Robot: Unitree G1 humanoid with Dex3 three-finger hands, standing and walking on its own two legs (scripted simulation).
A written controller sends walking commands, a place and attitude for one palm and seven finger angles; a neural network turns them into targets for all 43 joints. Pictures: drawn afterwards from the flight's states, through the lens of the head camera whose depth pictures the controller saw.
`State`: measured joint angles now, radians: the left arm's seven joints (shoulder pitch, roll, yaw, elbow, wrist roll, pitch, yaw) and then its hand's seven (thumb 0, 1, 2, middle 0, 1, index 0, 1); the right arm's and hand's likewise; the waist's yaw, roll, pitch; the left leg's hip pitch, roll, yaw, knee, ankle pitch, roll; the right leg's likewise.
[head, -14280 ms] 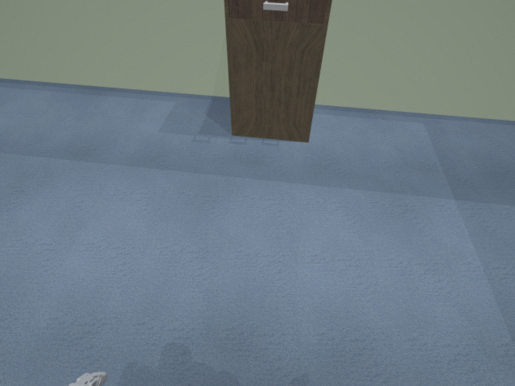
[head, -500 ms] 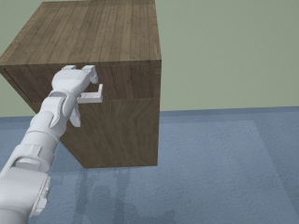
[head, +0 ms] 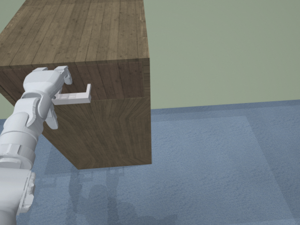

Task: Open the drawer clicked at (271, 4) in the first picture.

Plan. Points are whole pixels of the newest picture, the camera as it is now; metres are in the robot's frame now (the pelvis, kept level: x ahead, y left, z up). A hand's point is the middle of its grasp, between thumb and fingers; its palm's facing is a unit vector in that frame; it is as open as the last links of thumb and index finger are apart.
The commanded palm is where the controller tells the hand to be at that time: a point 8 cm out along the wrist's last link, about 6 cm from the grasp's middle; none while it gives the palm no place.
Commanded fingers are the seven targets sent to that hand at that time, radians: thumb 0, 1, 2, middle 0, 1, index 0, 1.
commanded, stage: move the hooked fingers above the handle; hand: left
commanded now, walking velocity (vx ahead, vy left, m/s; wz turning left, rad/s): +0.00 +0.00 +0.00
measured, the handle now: (73, 93) +0.50 +0.26 +0.03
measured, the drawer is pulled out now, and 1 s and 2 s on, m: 0.00 0.00 0.00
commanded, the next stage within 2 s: none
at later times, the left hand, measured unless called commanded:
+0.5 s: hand (64, 88) +0.46 +0.25 +0.10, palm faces -0.03 -0.01 -1.00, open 13.6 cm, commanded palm +0.44 +0.28 +0.15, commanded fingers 0.00 -0.50 0.30 -0.30 -1.20 -0.30 -1.20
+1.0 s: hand (63, 89) +0.46 +0.25 +0.09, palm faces +0.02 -0.03 -1.00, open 13.8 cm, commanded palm +0.44 +0.27 +0.15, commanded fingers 0.00 -0.50 0.30 -0.30 -1.20 -0.30 -1.20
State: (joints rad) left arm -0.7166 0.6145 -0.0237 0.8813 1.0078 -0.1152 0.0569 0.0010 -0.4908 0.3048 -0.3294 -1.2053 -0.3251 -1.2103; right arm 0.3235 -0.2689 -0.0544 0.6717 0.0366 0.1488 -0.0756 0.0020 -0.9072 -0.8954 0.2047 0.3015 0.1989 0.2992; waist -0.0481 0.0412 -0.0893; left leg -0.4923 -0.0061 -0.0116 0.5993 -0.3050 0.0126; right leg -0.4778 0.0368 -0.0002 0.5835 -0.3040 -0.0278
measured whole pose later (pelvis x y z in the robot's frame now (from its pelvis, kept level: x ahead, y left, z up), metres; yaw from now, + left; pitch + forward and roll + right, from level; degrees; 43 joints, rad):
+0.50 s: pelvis +0.00 +0.01 +0.00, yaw -1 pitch +12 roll +0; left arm -0.78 0.55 -0.03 0.93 1.04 -0.09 0.13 0.00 -0.49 0.30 -0.39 -1.22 -0.34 -1.24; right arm 0.30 -0.23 -0.02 0.66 0.04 0.17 -0.06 0.00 -0.91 -0.90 0.21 0.30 0.20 0.30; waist -0.06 0.06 -0.11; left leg -0.51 -0.02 0.01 0.62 -0.32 0.03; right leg -0.50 0.02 0.02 0.61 -0.31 -0.01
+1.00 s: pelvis +0.00 +0.02 +0.00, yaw +0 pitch +13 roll -1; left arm -0.76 0.55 -0.05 0.84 1.02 -0.13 0.14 0.00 -0.49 0.30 -0.38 -1.23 -0.32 -1.21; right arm 0.30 -0.27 -0.06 0.68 0.02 0.13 -0.05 0.00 -0.91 -0.90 0.20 0.30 0.20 0.30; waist -0.05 0.04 -0.11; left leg -0.54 -0.03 -0.01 0.65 -0.33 0.03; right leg -0.51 0.02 0.00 0.62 -0.33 -0.01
